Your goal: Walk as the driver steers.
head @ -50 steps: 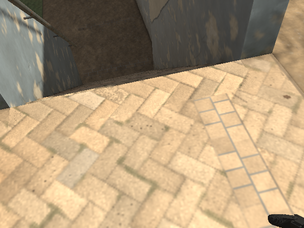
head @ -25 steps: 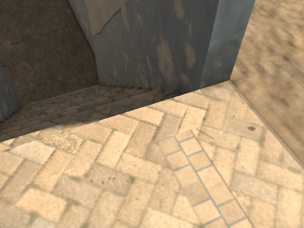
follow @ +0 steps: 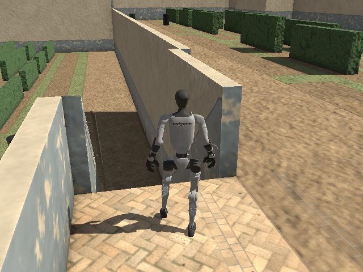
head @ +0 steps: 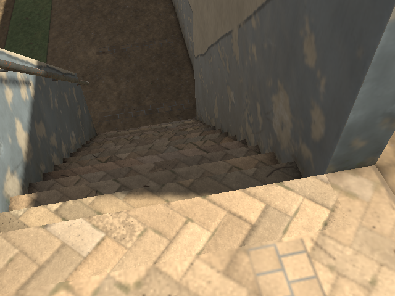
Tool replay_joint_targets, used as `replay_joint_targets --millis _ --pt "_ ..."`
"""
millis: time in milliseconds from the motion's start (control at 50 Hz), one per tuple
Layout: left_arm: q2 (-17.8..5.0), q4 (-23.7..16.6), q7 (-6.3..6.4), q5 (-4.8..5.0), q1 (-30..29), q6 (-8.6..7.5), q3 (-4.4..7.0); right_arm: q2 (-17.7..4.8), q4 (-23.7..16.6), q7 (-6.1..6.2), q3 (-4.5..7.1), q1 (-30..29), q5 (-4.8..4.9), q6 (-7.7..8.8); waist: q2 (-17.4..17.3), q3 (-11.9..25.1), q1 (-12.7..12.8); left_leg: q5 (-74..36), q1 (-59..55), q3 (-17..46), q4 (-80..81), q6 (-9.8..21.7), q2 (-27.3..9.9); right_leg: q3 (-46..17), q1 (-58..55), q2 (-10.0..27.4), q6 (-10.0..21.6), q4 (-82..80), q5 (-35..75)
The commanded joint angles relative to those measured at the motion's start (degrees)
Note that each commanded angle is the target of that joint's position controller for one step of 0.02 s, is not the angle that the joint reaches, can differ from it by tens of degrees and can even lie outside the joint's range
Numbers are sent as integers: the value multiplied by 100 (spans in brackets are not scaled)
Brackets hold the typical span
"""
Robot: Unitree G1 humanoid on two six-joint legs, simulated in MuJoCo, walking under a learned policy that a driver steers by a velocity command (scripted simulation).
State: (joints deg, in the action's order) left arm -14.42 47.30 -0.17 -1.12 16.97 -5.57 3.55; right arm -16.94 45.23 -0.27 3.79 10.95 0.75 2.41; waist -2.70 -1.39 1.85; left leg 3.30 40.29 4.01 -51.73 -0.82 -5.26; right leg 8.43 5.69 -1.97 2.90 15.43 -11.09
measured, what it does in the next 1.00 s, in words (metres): walks ahead, turning left: left foot, then right foot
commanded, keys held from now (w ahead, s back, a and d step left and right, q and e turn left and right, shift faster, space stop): q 0.60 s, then no key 0.40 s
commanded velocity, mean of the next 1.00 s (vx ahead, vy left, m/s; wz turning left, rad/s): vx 0.07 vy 0.00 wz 0.43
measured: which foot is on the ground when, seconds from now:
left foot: up 0.00-0.16, down 0.18-0.68, up 0.70-0.94, down 0.96-1.00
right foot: down 0.00-0.20, up 0.22-0.64, down 0.66-1.00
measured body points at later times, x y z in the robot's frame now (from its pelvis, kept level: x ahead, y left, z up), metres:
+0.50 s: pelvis +0.15 +0.04 -0.01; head +0.18 +0.05 +0.44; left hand +0.20 +0.34 -0.11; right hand +0.35 -0.19 -0.10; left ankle +0.19 +0.12 -0.75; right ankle +0.20 -0.13 -0.70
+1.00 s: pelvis +0.19 -0.02 -0.01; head +0.22 -0.02 +0.44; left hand +0.25 +0.27 -0.09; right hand +0.42 -0.21 -0.13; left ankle +0.10 +0.10 -0.74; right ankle +0.21 -0.11 -0.75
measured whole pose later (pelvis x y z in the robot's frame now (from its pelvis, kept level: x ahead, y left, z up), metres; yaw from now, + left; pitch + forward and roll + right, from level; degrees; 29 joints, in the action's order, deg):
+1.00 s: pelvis +0.19 -0.02 -0.01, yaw +26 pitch +2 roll -1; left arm -14.3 38.6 -5.6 1.1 8.0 -5.1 0.2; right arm -17.1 42.5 -3.4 2.8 12.3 -0.1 3.2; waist -2.5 0.3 -0.8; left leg 15.6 16.3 0.1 -33.8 -6.3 -4.4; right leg 3.4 15.2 -2.6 3.1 29.4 -16.8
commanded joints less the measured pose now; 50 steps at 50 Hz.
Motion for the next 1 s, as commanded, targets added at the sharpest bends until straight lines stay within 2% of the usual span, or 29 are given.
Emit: replay_joint_targets --millis 20,100,160,180,200,220,240,260,280,300,320,380,460,540,620,660,680,700,720,740,760,780,800,840,880,920,940,980,1000 --pt "-881 -417 152 48 -501 -25 182 5 -418 -129 -27 -128 -54 41 636 115 -103 -923 -810 -357 966 11 88 3 428 1386 693 -295 3374" --pt "-1074 -327 221 204 -456 185 264 -222 -776 -284 72 -368 -65 -18 738 225 -76 -152 -712 -465 1471 228 170 -68 -372 1764 594 332 3460" --pt "-1125 -385 291 309 -672 342 303 -541 -722 -323 252 432 -85 0 647 608 -528 113 -1785 -805 2167 569 632 92 -380 1550 276 1903 4042" --pt "-816 -204 14 -688 163 -62 154 -946 -513 -219 319 906 -377 347 -356 1167 -391 -1634 -3060 -355 2476 1111 686 163 -283 1430 76 2312 3029" --pt "-283 -210 -43 -655 951 -157 44 -1441 -673 -91 463 994 -516 452 -1127 2206 -64 -4556 -4981 1079 2156 2519 -523 437 855 635 -483 3665 -496" --pt "-456 -529 -67 -260 934 -254 -21 -1363 -783 -112 380 1368 -425 462 -1353 3216 -383 -3044 -6499 3837 2902 3473 -1860 -561 2534 -84 -680 4549 -3327" --pt "-846 -681 -101 -61 -666 -162 72 -987 -409 -55 405 1620 -471 536 -268 1515 -1074 -1830 -5437 3270 3100 2479 -1408 -1278 3394 147 -589 5250 -3054" --pt "-918 -914 13 -117 -1021 -98 99 -1065 -380 -19 445 1283 -247 533 -218 1033 -829 -1052 -4466 2508 3315 2049 -1093 -1346 3400 330 -556 5549 -2720" --pt "-1133 -782 128 -291 -572 -21 178 -765 -493 2 331 761 -149 455 6 1062 -417 -521 -3859 2291 3570 1892 -894 -1459 3031 549 -537 5278 -2329" --pt "-902 -776 194 -429 -431 -12 95 -580 -552 -10 231 396 -102 451 -190 661 -130 -512 -3021 1964 3738 1844 -689 -1481 2674 687 -478 4980 -2112" --pt "-794 -744 236 -481 -306 11 44 -568 -713 -16 208 131 -125 429 -88 505 30 -305 -2341 1845 3959 1855 -577 -1417 2245 714 -477 4778 -1942" --pt "-701 -548 124 -195 196 187 -17 -784 -1050 -85 254 -262 -262 513 42 700 200 -249 -1749 1374 4054 1744 -215 -1078 1596 493 -596 4221 -1095" --pt "-785 -578 120 -159 -90 350 -63 -853 -1203 -181 307 115 -202 615 -125 716 -132 497 -2192 1744 3888 1686 -263 -1112 1779 475 -827 3471 -900" --pt "-840 -636 229 -139 -379 262 -122 -766 -1285 -216 287 384 -152 570 -245 730 -424 825 -2844 2444 3634 1793 -499 -1175 2040 417 -729 2714 -1158" --pt "-892 -643 181 20 -172 136 -138 -781 -1313 -236 251 89 -167 433 -195 803 -235 186 -2776 2574 3255 1729 -373 -938 1336 135 -413 1340 -528" --pt "-962 -695 88 108 -81 82 -126 -623 -1190 -285 141 147 -197 340 -148 870 -126 -107 -2468 2545 3011 1512 -195 -988 567 266 12 511 612" --pt "-1120 -798 87 94 13 37 -85 -395 -1105 -288 39 368 -217 291 75 1055 -104 409 -2213 2320 2610 1146 56 -1508 87 832 614 265 1429" --pt "-1777 -1026 88 24 -294 -30 78 -149 -1377 -248 -31 405 -298 281 1303 1090 -342 2104 -821 1060 1690 256 1181 -3323 -631 2345 2236 -5 2965" --pt "-1843 -980 95 -188 -229 -71 205 -723 -1310 -163 134 163 -498 264 749 742 -61 3089 -183 647 463 -180 1111 -3680 -625 2826 2505 -297 2653" --pt "-1623 -996 98 -170 -300 -98 178 -867 -1141 -61 181 175 -480 214 454 698 -111 2802 -278 548 -319 -282 858 -3102 -422 2457 2026 -313 2300" --pt "-1220 -1110 56 -102 -754 -127 52 -943 -990 47 213 366 -463 178 609 563 -317 2558 -362 419 -852 -389 800 -2582 -111 2028 1580 -315 2198" --pt "-859 -1216 19 8 -998 -148 -80 -825 -918 110 195 465 -499 159 888 526 -394 2272 -457 426 -1114 -501 810 -2226 4 1723 1351 -266 2447" --pt "-791 -1294 -5 73 -1135 -146 -91 -691 -915 82 143 444 -544 152 854 538 -422 2043 -628 231 -1497 -571 806 -1937 160 1584 1273 -186 2868" --pt "-910 -1421 -78 44 -1249 -135 -58 -554 -831 -43 93 500 -409 136 625 651 -415 1592 -1014 -16 -1611 -690 696 -1410 354 1330 1212 -4 3266" --pt "-741 -1428 -203 151 -1260 -136 -144 -331 -653 -187 27 565 -318 99 525 646 -459 1149 -1348 -175 -219 -905 271 -1029 232 1021 855 397 3155" --pt "-797 -1257 -364 258 -877 -91 -141 -49 -549 -372 -76 387 -236 57 595 557 -237 1290 -1874 -497 1306 -1040 90 -1098 180 988 544 991 3195" --pt "-877 -1138 -498 333 -671 -18 -105 -63 -531 -426 -85 365 -127 68 472 510 -278 721 -2251 -605 2035 -951 115 -1300 235 1031 449 1231 3120" --pt "-886 -1021 -686 244 -611 52 -69 -562 -551 -325 34 376 51 188 703 712 -328 -521 -2772 -496 2394 -596 119 -1769 277 1166 127 1362 2985" --pt "-840 -1069 -653 213 -286 27 -55 -891 -716 -249 54 -35 48 268 420 1009 47 -1055 -2729 -308 2126 -181 -6 -1627 42 940 -38 1390 2510"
